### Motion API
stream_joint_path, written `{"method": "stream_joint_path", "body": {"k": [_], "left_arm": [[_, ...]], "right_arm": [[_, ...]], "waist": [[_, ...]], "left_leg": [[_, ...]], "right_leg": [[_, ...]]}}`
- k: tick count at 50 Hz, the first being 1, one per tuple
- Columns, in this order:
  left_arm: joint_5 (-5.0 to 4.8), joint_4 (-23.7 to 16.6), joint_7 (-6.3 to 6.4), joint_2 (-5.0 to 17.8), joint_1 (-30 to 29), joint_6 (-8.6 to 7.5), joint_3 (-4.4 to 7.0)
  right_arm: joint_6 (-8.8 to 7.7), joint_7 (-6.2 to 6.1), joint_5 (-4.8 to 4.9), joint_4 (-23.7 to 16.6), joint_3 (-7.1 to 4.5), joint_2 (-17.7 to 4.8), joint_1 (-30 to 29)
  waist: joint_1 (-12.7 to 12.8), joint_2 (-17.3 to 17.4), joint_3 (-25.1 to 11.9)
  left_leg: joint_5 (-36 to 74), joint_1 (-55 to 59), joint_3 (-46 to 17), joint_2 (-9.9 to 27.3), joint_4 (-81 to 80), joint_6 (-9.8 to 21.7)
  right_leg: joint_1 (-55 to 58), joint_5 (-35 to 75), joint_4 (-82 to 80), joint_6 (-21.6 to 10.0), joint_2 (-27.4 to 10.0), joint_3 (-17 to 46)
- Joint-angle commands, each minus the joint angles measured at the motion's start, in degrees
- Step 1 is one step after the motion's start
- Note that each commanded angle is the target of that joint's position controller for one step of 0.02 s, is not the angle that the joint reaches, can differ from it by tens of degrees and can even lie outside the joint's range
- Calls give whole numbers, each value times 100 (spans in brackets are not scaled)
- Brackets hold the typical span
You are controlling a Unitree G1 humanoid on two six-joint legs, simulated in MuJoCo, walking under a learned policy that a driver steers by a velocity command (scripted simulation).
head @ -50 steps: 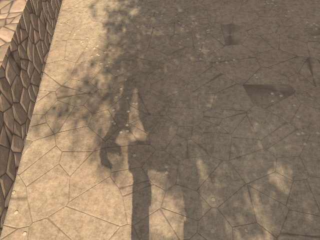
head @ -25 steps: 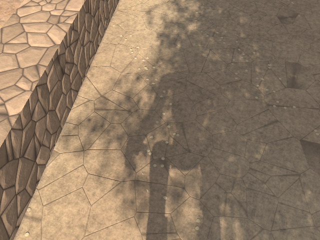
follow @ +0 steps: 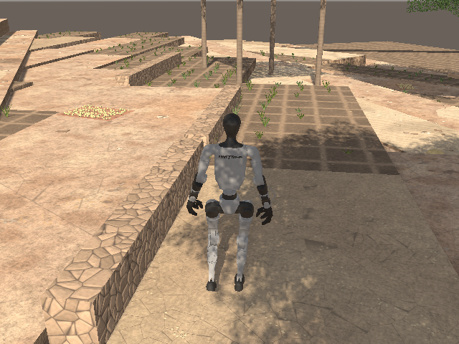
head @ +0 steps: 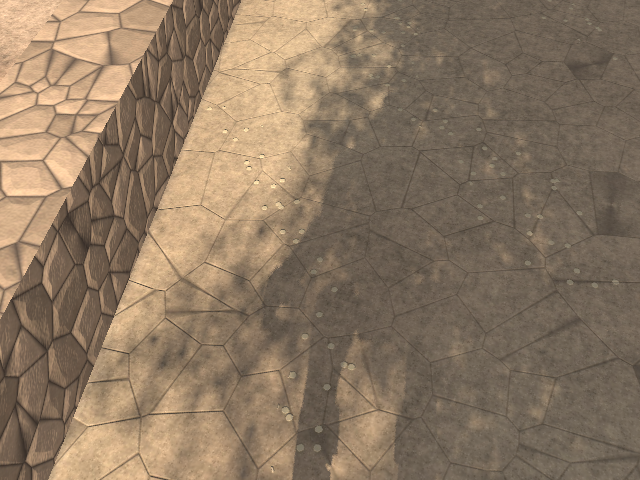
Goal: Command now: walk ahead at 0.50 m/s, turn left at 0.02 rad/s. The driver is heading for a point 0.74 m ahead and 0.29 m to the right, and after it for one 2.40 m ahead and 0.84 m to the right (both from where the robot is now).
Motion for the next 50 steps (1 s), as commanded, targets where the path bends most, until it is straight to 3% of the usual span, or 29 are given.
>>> {"method": "stream_joint_path", "body": {"k": [1,3,6,9,13,16,17,18,19,20,21,22,23,25,29,34,39,41,42,44,45,46,47,48,49,50], "left_arm": [[-35,-21,7,481,404,-168,95],[-75,133,-6,601,616,-221,130],[-110,303,1,594,926,-202,131],[-112,410,19,658,1162,-180,155],[-56,493,59,742,1440,-136,185],[-5,418,111,889,1234,-96,250],[-2,377,116,939,1102,-89,274],[-26,352,98,906,1010,-92,270],[-86,213,70,673,967,-117,214],[-274,-19,72,26,1441,-118,86],[-136,41,108,501,1481,-41,177],[-60,97,92,655,1203,17,233],[-45,71,27,551,936,30,222],[60,43,-67,430,821,151,230],[87,-158,-183,301,391,320,205],[84,-519,-296,241,-571,331,136],[124,-855,-380,230,-1366,307,62],[151,-925,-375,289,-1447,308,78],[161,-915,-354,324,-1352,309,97],[159,-709,-273,479,-548,262,193],[192,-389,-193,634,419,199,298],[254,-232,-89,1249,1154,185,494],[57,-365,-43,1796,892,235,609],[-6,-377,1,1690,974,300,581],[-28,-296,54,1411,714,290,508],[-50,-286,73,1082,445,250,421]], "right_arm": [[88,87,-81,-172,-57,-308,416],[126,115,-84,-297,-46,-271,33],[119,121,-86,-571,-19,-251,-777],[87,128,-44,-762,43,-143,-1418],[43,81,6,-971,55,-217,-1996],[-45,36,33,-1009,-3,-411,-1806],[-89,8,30,-911,-45,-496,-1425],[-162,-46,-8,-685,-115,-618,-697],[-243,-130,-148,-540,-228,-994,191],[-204,-177,-264,-595,-379,-1608,591],[-94,-162,-131,-609,-364,-1352,325],[-72,-140,-86,-712,-231,-822,-154],[-95,-116,-51,-735,-160,-518,-468],[-166,-141,-14,-642,-103,-321,-527],[-335,-117,67,-465,-164,-427,-235],[-325,-107,42,-295,-185,-429,-1],[-283,-163,44,-111,-254,-666,316],[-202,-187,33,-31,-278,-749,424],[-160,-199,25,-10,-294,-822,419],[-41,-202,27,16,-335,-996,411],[13,-189,42,-36,-326,-1001,353],[2,-152,88,-294,-233,-670,456],[-69,-55,62,-728,-210,-410,269],[-119,-35,3,-859,-255,-753,-409],[-185,-19,83,-885,-193,-581,-528],[-212,-37,84,-776,-173,-532,-373]], "waist": [[-65,-579,-180],[-60,-517,-50],[93,-461,158],[270,-503,173],[457,-585,78],[260,-666,-27],[81,-665,-153],[-246,-414,-503],[-569,139,-1202],[-435,1322,-1933],[-311,1138,-1908],[-145,425,-1039],[-66,182,-549],[116,481,-226],[194,348,-199],[65,263,86],[-129,265,245],[-131,295,238],[-63,351,143],[300,394,-389],[725,133,-950],[930,-654,-1653],[581,-1705,-2019],[819,-648,-1684],[621,-370,-983],[328,-91,-535]], "left_leg": [[347,-720,-91,432,-30,-107],[677,-1064,33,576,-391,-229],[1278,-1538,175,662,-1327,-468],[1778,-1372,280,506,-2366,-600],[1808,-1188,262,306,-3014,-606],[1244,-618,121,210,-3421,-454],[1022,-78,146,111,-3626,-380],[1090,915,167,58,-4035,-255],[560,2227,-647,900,-4224,7],[-38,3826,-2859,2509,-4576,530],[-659,3443,-3845,2650,-5053,771],[-965,2693,-2984,2369,-5124,645],[-417,2041,-2171,2059,-5280,521],[625,1428,-1098,1637,-5506,276],[1748,1449,-231,1588,-5691,363],[2111,1583,623,1445,-5778,378],[2608,2007,1141,1605,-5611,272],[3346,2376,1310,1675,-5267,214],[4236,2516,1428,1681,-4905,175],[5728,2612,1598,1655,-3436,125],[5238,2082,1732,1530,-2067,-23],[3049,390,1745,1248,-199,-276],[-1220,-1700,996,5,1545,-597],[-865,-2307,58,246,1703,-551],[-294,-2370,9,511,1403,-489],[-6,-1993,-10,722,754,-469]], "right_leg": [[536,740,-1756,-746,-1489,1631],[560,889,-1946,-818,-1402,1429],[753,1039,-2059,-846,-1226,1312],[875,1330,-1913,-753,-1092,1229],[1331,1924,-1439,-730,-1189,1450],[1467,2199,-976,-597,-1337,1765],[1380,2383,-640,-521,-1306,1812],[1158,2514,212,-406,-1031,1638],[458,1686,1644,-275,-616,1311],[-1376,-1283,3446,-26,260,646],[-2021,-2091,4199,-100,120,820],[-2147,-1618,4367,-137,-242,970],[-2037,-1177,4186,-90,-444,947],[-1749,-841,3886,41,-659,872],[-2051,-252,3842,208,-743,760],[-2354,689,2618,326,-773,552],[-1893,672,1328,74,-649,30],[-1760,225,1075,-111,-509,-134],[-1517,-77,981,-225,-344,-247],[-532,-565,744,-505,125,-397],[736,-343,302,-693,296,-294],[2475,-1244,53,-1119,-883,1426],[3513,-913,-829,-1804,-2181,4571],[3336,-221,-1057,-1722,-2127,4256],[2662,393,-1017,-1616,-2019,3395],[1861,1094,-1087,-1362,-1709,2827]]}}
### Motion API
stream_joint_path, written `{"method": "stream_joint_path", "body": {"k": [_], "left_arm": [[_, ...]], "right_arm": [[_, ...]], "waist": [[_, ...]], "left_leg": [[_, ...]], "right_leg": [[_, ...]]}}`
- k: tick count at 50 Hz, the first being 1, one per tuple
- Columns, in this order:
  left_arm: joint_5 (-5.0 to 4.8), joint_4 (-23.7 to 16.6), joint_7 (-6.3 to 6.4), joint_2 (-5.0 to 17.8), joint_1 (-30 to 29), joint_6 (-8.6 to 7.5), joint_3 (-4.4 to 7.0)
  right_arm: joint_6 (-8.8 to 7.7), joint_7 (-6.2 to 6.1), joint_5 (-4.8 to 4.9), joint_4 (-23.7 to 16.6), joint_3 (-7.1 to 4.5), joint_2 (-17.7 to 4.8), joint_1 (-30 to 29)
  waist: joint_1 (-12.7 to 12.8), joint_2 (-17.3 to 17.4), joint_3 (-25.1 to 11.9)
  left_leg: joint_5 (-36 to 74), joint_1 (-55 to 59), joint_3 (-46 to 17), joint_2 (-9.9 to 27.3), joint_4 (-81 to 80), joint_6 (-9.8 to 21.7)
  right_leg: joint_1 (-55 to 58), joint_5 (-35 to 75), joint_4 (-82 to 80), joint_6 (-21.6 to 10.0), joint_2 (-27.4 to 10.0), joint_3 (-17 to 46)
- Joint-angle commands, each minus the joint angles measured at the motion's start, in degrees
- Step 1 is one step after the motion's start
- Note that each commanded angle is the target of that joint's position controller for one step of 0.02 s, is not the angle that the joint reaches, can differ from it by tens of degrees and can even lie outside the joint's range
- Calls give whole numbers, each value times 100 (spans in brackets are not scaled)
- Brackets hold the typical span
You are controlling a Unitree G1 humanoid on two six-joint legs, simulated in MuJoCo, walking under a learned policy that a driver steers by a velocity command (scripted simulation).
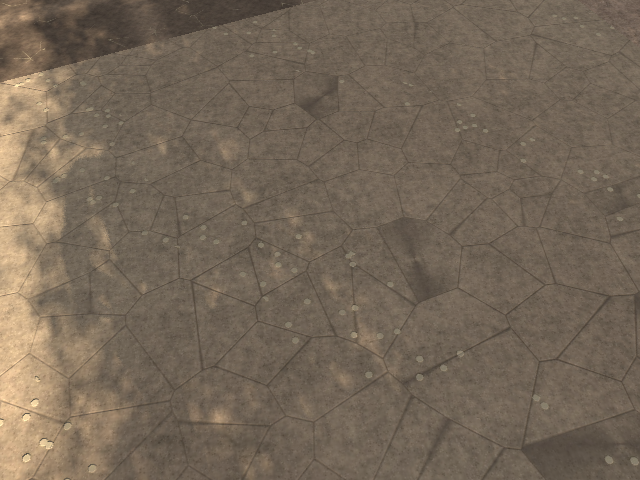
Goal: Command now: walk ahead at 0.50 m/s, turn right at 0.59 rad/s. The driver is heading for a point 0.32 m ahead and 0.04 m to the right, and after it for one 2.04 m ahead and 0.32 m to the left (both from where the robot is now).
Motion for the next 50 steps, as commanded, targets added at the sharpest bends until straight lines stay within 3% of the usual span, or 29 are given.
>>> {"method": "stream_joint_path", "body": {"k": [1,3,6,9,13,17,20,21,22,23,24,25,26,27,28,30,31,34,36,40,43,45,46,47,48,49,50], "left_arm": [[-129,36,156,796,834,-62,234],[-153,-12,134,679,730,-174,178],[-155,78,100,871,1049,-269,223],[-146,155,102,874,1437,-273,223],[-134,239,133,912,1845,-267,228],[-65,272,201,981,2053,-242,231],[-49,238,257,1046,1747,-281,220],[-50,288,246,1039,1733,-312,203],[-51,326,215,991,1734,-343,175],[-41,178,196,615,1858,-378,67],[-195,177,157,294,2715,-370,39],[22,289,201,669,2398,-336,42],[58,197,152,722,1810,-335,52],[81,95,121,685,1414,-351,23],[124,14,92,652,1226,-332,15],[177,-28,35,532,1236,-266,-43],[179,-59,21,483,1191,-248,-69],[149,-277,-5,374,560,-210,-159],[120,-465,-17,315,-27,-212,-220],[27,-708,-9,320,-725,-260,-277],[-11,-786,41,436,-732,-325,-252],[-12,-627,96,551,-121,-393,-191],[43,-469,164,754,427,-464,-110],[172,-417,262,1199,1274,-517,7],[205,-409,300,1690,1438,-413,123],[126,-382,287,1362,1228,-321,113],[78,-479,251,812,889,-322,-17]], "right_arm": [[-138,12,-76,-639,-98,-628,-245],[67,39,-201,-570,-89,-589,-15],[198,78,-190,-715,-68,-501,-372],[205,84,-161,-943,-64,-532,-1117],[157,127,-125,-1173,-11,-502,-1844],[68,166,-65,-1401,33,-552,-2307],[-13,133,-68,-1171,-16,-716,-1503],[-53,82,-80,-954,-75,-811,-895],[-113,15,-110,-746,-139,-948,-154],[-144,-68,-196,-685,-216,-1331,743],[-70,-39,-202,-526,-369,-1889,775],[-6,40,-8,-583,-275,-1315,276],[7,76,54,-687,-191,-922,-232],[-4,100,14,-670,-133,-727,-392],[-29,94,17,-595,-102,-681,-342],[-91,98,61,-395,-90,-693,-122],[-118,99,89,-315,-109,-739,27],[-89,65,95,-209,-176,-895,269],[-55,58,95,-164,-197,-892,424],[-29,62,57,-111,-269,-987,752],[5,36,22,-172,-319,-1070,711],[23,12,27,-266,-359,-1150,474],[-4,30,52,-297,-340,-1062,459],[-60,59,117,-483,-245,-710,378],[-41,41,242,-680,-152,-278,834],[71,0,65,-552,-217,-723,919],[117,44,-12,-492,-249,-806,628]], "waist": [[219,4,-472],[39,-102,-580],[91,-150,-433],[356,-286,-183],[633,-364,-138],[747,-455,-86],[348,-556,-274],[91,-461,-549],[-273,-254,-961],[-526,329,-1727],[-21,1924,-2011],[110,816,-1262],[181,294,-595],[184,50,-402],[231,180,-317],[327,480,-430],[338,465,-471],[246,433,-276],[98,430,-127],[-144,402,-203],[-64,461,-286],[283,401,-418],[519,119,-713],[891,-609,-1424],[675,-1743,-1778],[474,-1208,-1370],[408,-517,-754]], "left_leg": [[410,-2068,-603,268,84,33],[471,-1596,-578,246,-219,-71],[907,-1816,-485,183,-794,-191],[1537,-2284,-488,131,-1604,-259],[2125,-2379,-520,-78,-2524,-233],[2099,-2032,-504,-337,-3226,-100],[1774,-673,-404,-544,-3773,209],[1647,66,-272,-712,-3961,349],[1674,1030,-347,-578,-4210,526],[797,2222,-1859,684,-4274,852],[701,3131,-4782,1811,-5144,1717],[-82,2539,-5005,1616,-5379,1687],[101,1838,-3957,1340,-5369,1593],[866,1443,-3314,1011,-5422,1485],[1541,1253,-2884,750,-5452,1406],[2603,1055,-2438,461,-5493,1388],[2896,1038,-2346,431,-5508,1458],[2526,783,-2191,340,-5772,1581],[2270,640,-2127,228,-5874,1498],[2598,737,-2154,185,-5601,1316],[2862,774,-2397,263,-5184,1148],[2815,533,-2533,171,-4662,971],[2783,268,-2364,-145,-3901,830],[1945,-242,-1820,-531,-2395,654],[-816,-1736,-1026,-1311,-1094,513],[-786,-2225,-939,-833,-355,557],[-255,-2229,-1010,-590,-216,571]], "right_leg": [[1982,1719,-1880,-972,-1647,2365],[1588,2136,-1985,-939,-1382,2050],[1399,1905,-2194,-919,-1202,1960],[1592,1613,-2306,-800,-1131,2089],[2024,1884,-2108,-670,-1100,2204],[2292,2563,-1720,-560,-1188,2429],[2169,3443,-1310,-262,-1268,2359],[2205,4139,-662,-159,-1128,2175],[1988,4065,409,-44,-815,1841],[1241,2383,2083,76,-485,1510],[-493,-1699,3632,336,603,1061],[-1103,-1539,3969,224,150,1384],[-1150,-971,3791,251,-200,1183],[-1076,-679,3490,294,-397,1046],[-1017,-594,3214,360,-546,950],[-726,-533,2871,531,-616,806],[-735,-561,2723,611,-629,741],[-965,-372,1928,842,-730,552],[-959,107,1234,939,-745,482],[-629,715,355,989,-592,443],[-109,500,-71,901,-484,534],[871,344,-624,775,-370,529],[1753,244,-919,630,-516,691],[2826,-819,-1260,323,-1737,1878],[3720,-1809,-1952,-188,-2981,4051],[3166,-2465,-2016,-402,-3035,4531],[2569,-2247,-2077,-304,-2703,3777]]}}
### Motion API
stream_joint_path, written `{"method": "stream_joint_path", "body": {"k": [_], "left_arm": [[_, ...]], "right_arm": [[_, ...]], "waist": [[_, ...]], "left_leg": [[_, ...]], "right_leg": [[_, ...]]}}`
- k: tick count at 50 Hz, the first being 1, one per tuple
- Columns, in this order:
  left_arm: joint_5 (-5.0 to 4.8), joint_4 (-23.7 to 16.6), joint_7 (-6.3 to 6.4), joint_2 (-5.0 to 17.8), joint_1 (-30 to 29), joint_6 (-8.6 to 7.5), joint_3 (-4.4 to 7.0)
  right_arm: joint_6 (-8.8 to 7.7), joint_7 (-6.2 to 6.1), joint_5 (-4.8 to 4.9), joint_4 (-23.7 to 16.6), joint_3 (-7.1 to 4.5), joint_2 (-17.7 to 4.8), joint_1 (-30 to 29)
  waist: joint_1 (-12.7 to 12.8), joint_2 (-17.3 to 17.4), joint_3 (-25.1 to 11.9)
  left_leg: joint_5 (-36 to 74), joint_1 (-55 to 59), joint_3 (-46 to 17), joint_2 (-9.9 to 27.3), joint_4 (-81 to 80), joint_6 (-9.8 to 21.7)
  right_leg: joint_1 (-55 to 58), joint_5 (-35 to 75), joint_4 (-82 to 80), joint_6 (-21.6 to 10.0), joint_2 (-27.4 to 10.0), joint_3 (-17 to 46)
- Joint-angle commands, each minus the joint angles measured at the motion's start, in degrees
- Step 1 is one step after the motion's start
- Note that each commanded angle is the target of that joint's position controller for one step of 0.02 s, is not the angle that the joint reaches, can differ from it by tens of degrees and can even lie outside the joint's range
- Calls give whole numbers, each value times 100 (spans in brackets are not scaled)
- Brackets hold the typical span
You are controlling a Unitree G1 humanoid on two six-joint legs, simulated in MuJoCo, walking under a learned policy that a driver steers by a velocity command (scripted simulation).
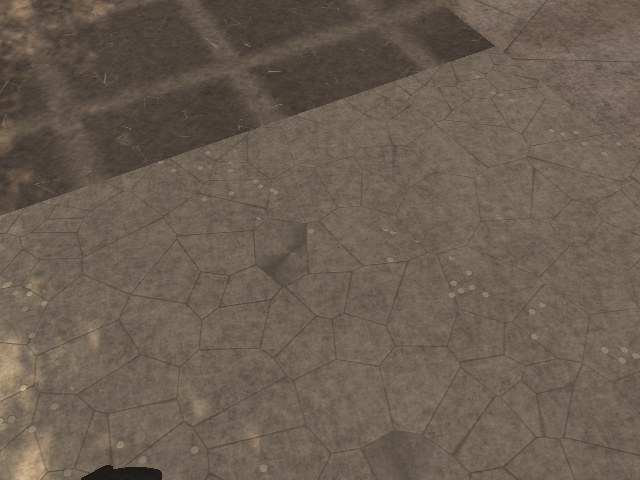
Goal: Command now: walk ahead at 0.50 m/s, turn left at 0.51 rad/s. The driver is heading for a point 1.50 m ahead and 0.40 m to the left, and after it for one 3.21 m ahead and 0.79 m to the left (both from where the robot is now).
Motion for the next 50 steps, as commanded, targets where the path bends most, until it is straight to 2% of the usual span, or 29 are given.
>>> {"method": "stream_joint_path", "body": {"k": [1,3,5,7,9,10,12,14,17,19,20,21,22,23,24,25,26,27,29,32,35,38,41,44,46,47,48,49,50], "left_arm": [[-51,-20,32,661,981,23,270],[-65,77,43,519,1001,-58,231],[-121,195,22,564,1199,-152,261],[-157,288,8,619,1341,-197,298],[-157,376,5,631,1479,-193,318],[-156,410,9,615,1483,-182,315],[-164,454,13,614,1415,-152,316],[-188,510,29,704,1463,-119,339],[-214,612,78,887,1624,-36,400],[-235,622,139,1020,1598,56,449],[-266,592,150,1054,1537,109,459],[-268,530,131,1029,1632,122,452],[-136,293,74,317,2206,163,304],[-146,214,89,633,2230,283,341],[-135,206,92,722,1821,327,350],[-145,132,90,700,1416,320,332],[-93,124,104,681,1252,345,334],[-38,126,102,684,1353,436,339],[-18,177,93,607,1541,597,333],[-52,90,95,520,1356,675,327],[-63,6,110,548,1030,723,339],[-96,-43,119,526,769,728,328],[-146,-47,126,499,686,696,304],[-216,-17,157,487,826,641,282],[-229,90,191,407,1179,583,255],[-199,142,215,394,1331,528,241],[-101,81,248,678,1217,466,270],[-62,-93,228,1096,759,443,321],[-46,-6,171,851,783,419,285]], "right_arm": [[-12,65,-91,-480,-86,-470,-158],[93,164,-178,-506,-90,-399,-291],[171,229,-182,-605,-75,-337,-464],[213,287,-183,-744,-55,-293,-798],[230,335,-196,-886,-31,-274,-1171],[229,349,-190,-959,-14,-248,-1354],[200,379,-178,-1070,65,-115,-1642],[172,414,-174,-1181,142,-5,-1945],[162,404,-226,-1249,123,-140,-1950],[123,342,-287,-1152,48,-325,-1442],[56,278,-341,-971,-17,-425,-842],[-18,174,-401,-822,-122,-734,-276],[-28,87,-287,-898,-270,-1420,-330],[77,60,32,-1048,-380,-1609,33],[185,-10,82,-1124,-329,-1320,-352],[245,-47,92,-1169,-219,-948,-820],[273,-63,70,-1134,-137,-696,-1043],[287,-82,71,-1150,-109,-585,-1161],[250,-40,-13,-1138,-121,-635,-1167],[231,-9,-59,-1133,-203,-826,-1124],[296,-28,-74,-1133,-201,-788,-1035],[329,-36,-106,-1070,-180,-716,-890],[353,-32,-148,-1015,-162,-691,-858],[386,-22,-177,-956,-134,-673,-893],[414,-54,-112,-895,-98,-640,-958],[412,-87,-55,-863,-60,-568,-945],[376,-107,-25,-866,19,-314,-777],[329,-104,47,-916,67,-130,-656],[333,-116,-93,-844,6,-432,-916]], "waist": [[544,-415,-122],[438,-741,3],[412,-714,-93],[410,-619,-84],[458,-566,12],[454,-537,131],[436,-562,226],[511,-639,223],[525,-750,44],[330,-763,-281],[68,-570,-640],[-212,-65,-1069],[348,1148,-1634],[-49,889,-2665],[15,282,-2043],[128,165,-1179],[331,32,-660],[477,130,-501],[589,137,-645],[564,187,-717],[420,381,-630],[276,499,-514],[210,575,-408],[228,625,-369],[427,538,-341],[517,413,-319],[372,-226,-313],[133,-1115,-223],[377,-983,-218]], "left_leg": [[467,-2464,164,612,1499,29],[771,-2264,282,791,1355,-90],[1043,-2311,352,804,1414,-160],[1328,-2615,382,856,1377,-229],[1633,-2897,430,907,1155,-297],[1771,-2923,502,888,884,-337],[2171,-2525,775,826,56,-351],[2498,-1959,1072,717,-778,-261],[2214,-1469,1320,476,-1347,-34],[1808,-889,1368,199,-1655,208],[2111,-177,1316,43,-2134,347],[3421,940,749,466,-2510,574],[7514,2522,-1165,2293,-1474,1146],[7383,3040,-2544,2818,-1982,2041],[6139,2430,-2050,2572,-2385,1918],[5399,1522,-1622,2254,-2686,1713],[5023,873,-1358,1886,-2894,1427],[4768,385,-1133,1635,-3036,1273],[4622,-34,-980,1423,-3114,1125],[3707,-223,-1080,1280,-3241,1036],[2291,-187,-1335,1232,-3451,942],[1392,-120,-1524,1227,-3581,870],[1257,-134,-1605,1227,-3528,855],[1705,-165,-1741,1278,-3348,831],[2026,-259,-1779,1215,-3103,667],[1856,-486,-1720,1077,-2948,441],[1238,-774,-1385,746,-2499,112],[508,-1207,-382,-148,-1885,-162],[-62,-782,-18,-117,-1196,-213]], "right_leg": [[2073,-1572,-1896,-727,-1974,2552],[1750,-298,-2012,-538,-1572,1500],[1795,640,-2027,-561,-1513,1022],[1924,1127,-2098,-630,-1554,665],[2007,1370,-2171,-677,-1560,338],[1970,1884,-2136,-678,-1529,116],[1772,2794,-1937,-591,-1339,-454],[1644,3237,-1726,-486,-1258,-835],[2042,4091,-1105,-358,-1365,-989],[2240,4748,-64,-296,-1399,-1037],[2090,4326,955,-205,-1304,-1096],[1276,2672,2426,31,-1060,-1167],[-507,-2923,4244,269,-333,-1072],[-1142,-3004,5215,373,111,-32],[-1434,-2384,5173,374,-225,264],[-1472,-1915,4780,380,-380,238],[-1342,-1693,4320,407,-499,271],[-1028,-1562,3989,440,-534,285],[-572,-1417,3698,453,-412,228],[-589,-1214,3252,461,-341,275],[-773,-1038,2798,476,-320,338],[-704,-1006,2297,438,-286,365],[-355,-1221,1749,339,-154,299],[213,-1478,1013,183,32,177],[863,-1071,-159,35,118,89],[1352,-565,-1025,-60,32,190],[1615,-658,-1610,-225,-749,1027],[1494,58,-1934,-708,-1852,2351],[870,-75,-1954,-1100,-2109,2393]]}}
